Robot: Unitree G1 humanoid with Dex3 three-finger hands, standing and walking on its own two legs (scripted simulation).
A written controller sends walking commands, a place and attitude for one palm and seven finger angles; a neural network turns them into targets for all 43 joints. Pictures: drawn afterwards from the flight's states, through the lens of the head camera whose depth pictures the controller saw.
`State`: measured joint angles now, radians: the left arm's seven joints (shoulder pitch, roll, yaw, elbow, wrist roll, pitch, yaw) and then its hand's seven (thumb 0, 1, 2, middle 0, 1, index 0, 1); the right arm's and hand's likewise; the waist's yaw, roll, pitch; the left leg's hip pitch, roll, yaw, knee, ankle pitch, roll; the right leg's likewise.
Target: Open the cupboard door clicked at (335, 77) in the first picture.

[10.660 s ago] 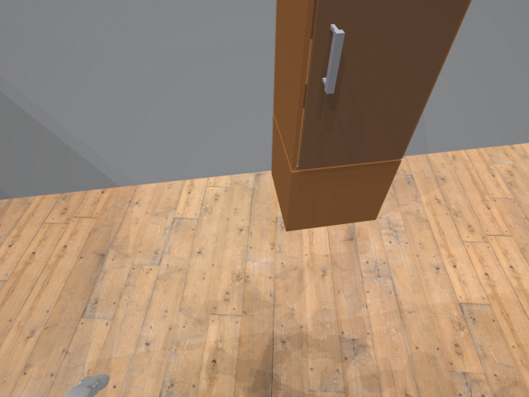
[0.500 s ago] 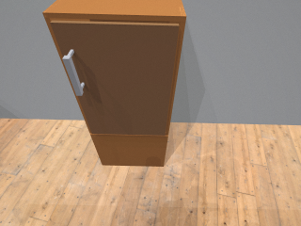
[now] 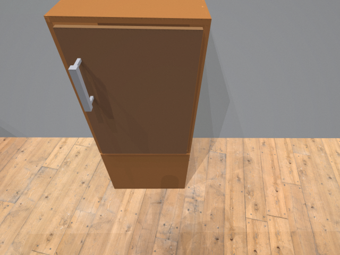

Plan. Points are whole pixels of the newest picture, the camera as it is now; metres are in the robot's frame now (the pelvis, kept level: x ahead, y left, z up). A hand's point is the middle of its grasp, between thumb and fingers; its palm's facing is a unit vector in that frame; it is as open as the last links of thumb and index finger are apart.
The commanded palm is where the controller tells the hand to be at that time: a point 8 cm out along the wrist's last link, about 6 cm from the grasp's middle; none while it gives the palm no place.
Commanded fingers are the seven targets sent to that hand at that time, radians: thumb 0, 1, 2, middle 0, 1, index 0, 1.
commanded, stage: come to a stop and stand still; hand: left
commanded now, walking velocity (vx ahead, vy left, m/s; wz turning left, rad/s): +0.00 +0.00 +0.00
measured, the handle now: (83, 86) +0.57 +0.32 +0.07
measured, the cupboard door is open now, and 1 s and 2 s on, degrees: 0 0 0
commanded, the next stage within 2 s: look again from close up in 0.08 s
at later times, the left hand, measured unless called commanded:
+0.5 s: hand out of the picture +0.01 +0.19 -0.18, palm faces +0.03 -0.98 -0.22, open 7.4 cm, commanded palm none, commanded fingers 0.00 0.90 0.90 -0.20 -0.30 -0.20 -0.30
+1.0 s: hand out of the picture +0.02 +0.19 -0.18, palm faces +0.10 -0.97 -0.22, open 7.3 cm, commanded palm none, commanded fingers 0.00 0.90 0.90 -0.20 -0.30 -0.20 -0.30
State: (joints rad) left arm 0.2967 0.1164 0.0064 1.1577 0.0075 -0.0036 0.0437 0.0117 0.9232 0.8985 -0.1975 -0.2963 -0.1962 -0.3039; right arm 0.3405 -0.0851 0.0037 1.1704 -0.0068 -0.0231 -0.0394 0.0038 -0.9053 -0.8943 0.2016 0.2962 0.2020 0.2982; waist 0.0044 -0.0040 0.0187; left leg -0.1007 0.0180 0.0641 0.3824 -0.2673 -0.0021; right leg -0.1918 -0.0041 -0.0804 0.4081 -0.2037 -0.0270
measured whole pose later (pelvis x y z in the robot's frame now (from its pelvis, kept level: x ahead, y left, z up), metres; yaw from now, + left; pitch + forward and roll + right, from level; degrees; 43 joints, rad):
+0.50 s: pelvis +0.01 +0.02 -0.01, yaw +0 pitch -1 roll +0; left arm 0.29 0.13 -0.01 1.13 0.01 -0.01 0.04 0.00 0.91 0.90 -0.20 -0.30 -0.20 -0.30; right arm 0.32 -0.15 0.02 1.09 -0.02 -0.03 -0.03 0.01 -0.92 -0.89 0.20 0.30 0.20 0.30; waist 0.00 0.04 0.01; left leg -0.12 -0.02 0.08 0.47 -0.34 0.03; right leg -0.23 -0.05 -0.06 0.53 -0.29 0.00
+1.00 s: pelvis +0.02 +0.01 -0.01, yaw +3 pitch +0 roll +0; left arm 0.26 0.14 0.03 1.08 0.02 -0.01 0.04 0.01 0.92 0.90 -0.20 -0.30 -0.20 -0.30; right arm 0.30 -0.16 0.00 1.10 -0.01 0.01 -0.02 0.00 -0.91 -0.89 0.20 0.30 0.20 0.30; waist 0.00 0.02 0.06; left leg -0.21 -0.01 0.06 0.62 -0.42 0.01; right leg -0.25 -0.06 -0.11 0.59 -0.33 -0.01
